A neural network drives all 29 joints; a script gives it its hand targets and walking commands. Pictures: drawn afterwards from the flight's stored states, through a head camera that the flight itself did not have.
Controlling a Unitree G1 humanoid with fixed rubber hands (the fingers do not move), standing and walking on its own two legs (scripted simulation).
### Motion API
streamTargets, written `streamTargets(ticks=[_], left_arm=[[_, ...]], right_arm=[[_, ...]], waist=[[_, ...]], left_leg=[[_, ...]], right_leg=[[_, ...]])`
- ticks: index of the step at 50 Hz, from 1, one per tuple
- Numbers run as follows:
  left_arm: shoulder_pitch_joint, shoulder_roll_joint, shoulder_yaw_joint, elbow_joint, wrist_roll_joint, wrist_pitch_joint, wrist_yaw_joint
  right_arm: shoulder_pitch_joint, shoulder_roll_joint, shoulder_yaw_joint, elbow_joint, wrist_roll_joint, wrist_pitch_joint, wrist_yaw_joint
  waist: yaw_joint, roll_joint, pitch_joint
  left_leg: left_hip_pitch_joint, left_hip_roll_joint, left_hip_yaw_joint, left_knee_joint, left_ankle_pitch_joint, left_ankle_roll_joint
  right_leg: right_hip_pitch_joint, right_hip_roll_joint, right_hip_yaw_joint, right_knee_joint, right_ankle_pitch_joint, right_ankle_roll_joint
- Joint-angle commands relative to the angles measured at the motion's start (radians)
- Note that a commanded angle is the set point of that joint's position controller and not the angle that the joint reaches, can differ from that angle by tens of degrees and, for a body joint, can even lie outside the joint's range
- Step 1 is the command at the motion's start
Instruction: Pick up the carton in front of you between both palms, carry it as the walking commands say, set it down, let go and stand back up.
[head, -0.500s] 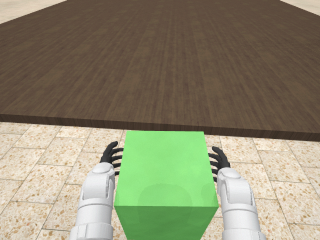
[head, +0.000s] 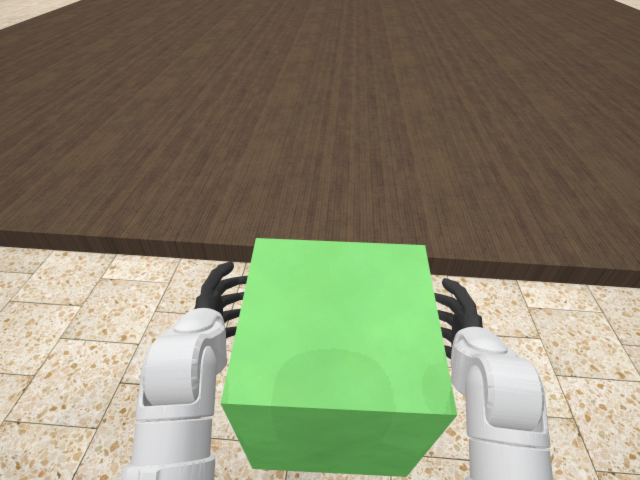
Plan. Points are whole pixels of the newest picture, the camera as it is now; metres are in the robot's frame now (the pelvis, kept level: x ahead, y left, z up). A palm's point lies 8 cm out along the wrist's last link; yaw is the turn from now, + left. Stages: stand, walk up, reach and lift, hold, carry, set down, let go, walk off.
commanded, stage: carry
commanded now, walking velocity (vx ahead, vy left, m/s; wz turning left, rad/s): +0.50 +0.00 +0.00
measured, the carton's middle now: (334, 362) +0.29 -0.01 +0.02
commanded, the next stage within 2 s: none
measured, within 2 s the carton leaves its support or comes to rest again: neither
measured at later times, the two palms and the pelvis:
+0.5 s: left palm (225, 185) +0.57 +0.18 +0.11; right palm (402, 197) +0.54 -0.12 +0.11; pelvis +0.28 +0.05 +0.01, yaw -1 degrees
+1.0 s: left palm (254, 113) +0.88 +0.17 +0.10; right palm (381, 117) +0.90 -0.13 +0.08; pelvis +0.63 +0.01 +0.02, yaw +2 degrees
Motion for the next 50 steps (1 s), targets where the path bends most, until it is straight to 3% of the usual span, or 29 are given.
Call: streamTargets(ticks=[1,2,3,4,6,9,11,12,13,14,15,16,18,19,21,28,31,33,34,35,36,37,38,39,40,41,43,46,50], left_arm=[[-0.319,-0.892,-0.683,-0.066,-0.336,0.077,-0.219],[-0.332,-0.897,-0.695,-0.122,-0.331,0.092,-0.212],[-0.343,-0.919,-0.71,-0.162,-0.337,0.105,-0.207],[-0.347,-0.945,-0.714,-0.196,-0.355,0.115,-0.207],[-0.34,-0.958,-0.726,-0.254,-0.382,0.129,-0.217],[-0.338,-0.908,-0.74,-0.274,-0.414,0.156,-0.23],[-0.332,-0.866,-0.742,-0.28,-0.429,0.175,-0.236],[-0.335,-0.841,-0.74,-0.281,-0.432,0.184,-0.238],[-0.367,-0.811,-0.736,-0.295,-0.436,0.197,-0.242],[-0.417,-0.807,-0.742,-0.307,-0.449,0.211,-0.246],[-0.443,-0.833,-0.744,-0.29,-0.455,0.216,-0.251],[-0.438,-0.844,-0.731,-0.279,-0.461,0.216,-0.254],[-0.41,-0.883,-0.728,-0.248,-0.446,0.207,-0.251],[-0.384,-0.898,-0.726,-0.237,-0.427,0.199,-0.247],[-0.329,-0.935,-0.72,-0.21,-0.387,0.182,-0.235],[-0.257,-0.942,-0.72,-0.204,-0.332,0.152,-0.211],[-0.276,-0.937,-0.737,-0.229,-0.353,0.15,-0.219],[-0.255,-0.933,-0.735,-0.223,-0.36,0.145,-0.226],[-0.253,-0.928,-0.735,-0.222,-0.363,0.144,-0.232],[-0.236,-0.926,-0.728,-0.205,-0.361,0.142,-0.236],[-0.248,-0.943,-0.727,-0.185,-0.362,0.13,-0.244],[-0.251,-0.971,-0.741,-0.197,-0.389,0.126,-0.25],[-0.266,-1.002,-0.757,-0.206,-0.403,0.117,-0.255],[-0.288,-1.022,-0.766,-0.222,-0.411,0.108,-0.258],[-0.294,-1.033,-0.778,-0.231,-0.418,0.101,-0.261],[-0.288,-1.036,-0.785,-0.235,-0.426,0.095,-0.264],[-0.247,-1.025,-0.79,-0.233,-0.427,0.087,-0.273],[-0.226,-0.99,-0.791,-0.234,-0.431,0.082,-0.287],[-0.256,-0.911,-0.778,-0.265,-0.43,0.09,-0.279]], right_arm=[[-0.547,0.873,0.728,-0.142,0.425,0.059,0.258],[-0.555,0.892,0.737,-0.15,0.447,0.069,0.269],[-0.546,0.899,0.733,-0.156,0.456,0.076,0.275],[-0.524,0.899,0.722,-0.171,0.459,0.083,0.275],[-0.462,0.896,0.711,-0.205,0.445,0.092,0.265],[-0.427,0.868,0.703,-0.232,0.412,0.109,0.24],[-0.378,0.839,0.684,-0.222,0.386,0.122,0.229],[-0.365,0.822,0.672,-0.213,0.375,0.129,0.225],[-0.347,0.801,0.658,-0.195,0.362,0.135,0.221],[-0.375,0.8,0.647,-0.184,0.352,0.138,0.218],[-0.419,0.816,0.651,-0.206,0.364,0.146,0.217],[-0.44,0.839,0.659,-0.214,0.374,0.15,0.216],[-0.482,0.884,0.687,-0.236,0.398,0.149,0.223],[-0.486,0.904,0.704,-0.235,0.414,0.147,0.231],[-0.473,0.919,0.72,-0.232,0.434,0.141,0.247],[-0.413,0.889,0.724,-0.213,0.446,0.123,0.283],[-0.4,0.883,0.719,-0.217,0.435,0.117,0.281],[-0.393,0.873,0.719,-0.226,0.427,0.116,0.278],[-0.395,0.864,0.721,-0.228,0.421,0.114,0.278],[-0.403,0.855,0.726,-0.234,0.416,0.116,0.279],[-0.419,0.866,0.729,-0.248,0.418,0.116,0.277],[-0.421,0.881,0.737,-0.236,0.409,0.105,0.276],[-0.422,0.913,0.736,-0.233,0.411,0.093,0.277],[-0.412,0.944,0.74,-0.224,0.413,0.081,0.276],[-0.389,0.963,0.738,-0.212,0.404,0.07,0.273],[-0.364,0.974,0.738,-0.199,0.396,0.06,0.269],[-0.304,0.982,0.74,-0.172,0.37,0.042,0.259],[-0.277,0.977,0.75,-0.172,0.348,0.026,0.245],[-0.355,0.915,0.769,-0.24,0.374,0.037,0.229]], waist=[[0.04,-0.322,-0.128],[0.045,-0.243,-0.083],[0.05,-0.17,-0.082],[0.048,-0.126,-0.094],[0.038,-0.148,-0.111],[0.031,-0.199,-0.101],[0.01,-0.144,-0.125],[-0.001,-0.101,-0.17],[-0.028,0.089,-0.181],[-0.029,0.275,-0.176],[-0.025,0.18,-0.151],[-0.021,0.105,-0.14],[-0.014,-0.012,-0.156],[-0.011,0.002,-0.154],[-0.009,0.051,-0.141],[-0.016,0.116,-0.021],[-0.007,0.147,-0.023],[0.019,0.126,-0.113],[0.037,0.076,-0.171],[0.049,-0.107,-0.229],[0.042,-0.366,-0.282],[0.04,-0.267,-0.25],[0.042,-0.196,-0.23],[0.035,-0.08,-0.212],[0.027,-0.061,-0.199],[0.025,-0.081,-0.201],[0.029,-0.124,-0.191],[0.029,-0.153,-0.128],[0.032,-0.172,-0.034]], left_leg=[[-0.595,-0.025,0.099,0.294,-0.162,0.006],[-0.646,0.01,0.061,0.33,-0.208,0.016],[-0.646,0.026,0.05,0.329,-0.203,0.016],[-0.62,0.037,0.049,0.275,-0.159,0.014],[-0.47,0.01,0.104,0.131,0.003,-0.002],[-0.23,-0.042,0.194,-0.037,0.161,-0.004],[0.078,-0.086,0.267,-0.112,0.243,0.009],[0.258,-0.055,0.231,-0.101,0.195,0.026],[0.363,0.153,-0.122,-0.268,-0.032,0.076],[0.466,0.355,-0.525,-0.365,-0.004,0.207],[0.446,0.397,-0.551,-0.355,0.097,0.256],[0.394,0.369,-0.465,-0.331,0.233,0.243],[0.346,0.324,-0.308,-0.352,0.29,0.178],[0.319,0.293,-0.223,-0.367,0.321,0.145],[0.321,0.248,-0.121,-0.374,0.425,0.127],[0.319,0.169,0.089,-0.358,0.668,0.112],[0.291,0.167,0.15,-0.294,0.849,0.083],[0.234,0.123,0.231,-0.058,0.928,0.046],[0.112,0.101,0.229,0.125,0.771,0.025],[-0.076,0.043,0.216,0.395,0.495,-0.005],[-0.354,-0.102,0.125,0.656,-0.007,-0.029],[-0.418,-0.037,-0.002,0.776,-0.051,0.01],[-0.425,0.006,-0.015,0.787,-0.017,0.032],[-0.406,0.046,-0.024,0.717,0.041,0.037],[-0.38,0.073,-0.03,0.629,0.091,0.039],[-0.352,0.072,-0.013,0.566,0.121,0.034],[-0.345,0.058,0.032,0.455,0.134,0.02],[-0.403,0.048,0.09,0.289,0.205,-0.004],[-0.423,0.027,0.155,0.095,0.315,-0.007]], right_leg=[[0.571,-0.423,0.613,-0.215,-0.044,-0.205],[0.547,-0.439,0.6,-0.208,0.079,-0.237],[0.538,-0.422,0.541,-0.207,0.133,-0.226],[0.525,-0.405,0.473,-0.226,0.094,-0.196],[0.444,-0.319,0.301,-0.239,0.125,-0.126],[0.285,-0.245,0.132,-0.206,0.126,-0.081],[0.103,-0.195,0.036,-0.05,0.125,-0.04],[-0.003,-0.167,-0.019,0.094,0.144,-0.016],[-0.16,-0.094,-0.081,0.37,0.017,0.038],[-0.407,0.008,-0.021,0.593,-0.277,0.058],[-0.493,-0.056,0.104,0.729,-0.313,0.019],[-0.493,-0.1,0.13,0.766,-0.282,-0.005],[-0.462,-0.143,0.145,0.689,-0.154,-0.015],[-0.421,-0.142,0.134,0.611,-0.104,-0.008],[-0.4,-0.107,0.081,0.502,-0.056,0.003],[-0.345,-0.035,-0.057,0.124,0.123,0.006],[-0.162,-0.007,-0.097,0.058,0.209,-0.021],[0.121,0.065,-0.164,0.003,0.147,-0.026],[0.317,0.015,-0.109,0.004,0.076,-0.022],[0.455,-0.223,0.287,-0.091,-0.158,-0.086],[0.62,-0.426,0.713,-0.232,-0.136,-0.226],[0.577,-0.431,0.659,-0.243,-0.009,-0.235],[0.501,-0.391,0.551,-0.218,0.118,-0.213],[0.43,-0.369,0.453,-0.212,0.177,-0.175],[0.375,-0.347,0.379,-0.226,0.199,-0.142],[0.345,-0.33,0.317,-0.241,0.181,-0.118],[0.322,-0.304,0.237,-0.27,0.17,-0.109],[0.327,-0.275,0.157,-0.302,0.167,-0.111],[0.341,-0.234,0.069,-0.293,0.271,-0.109]])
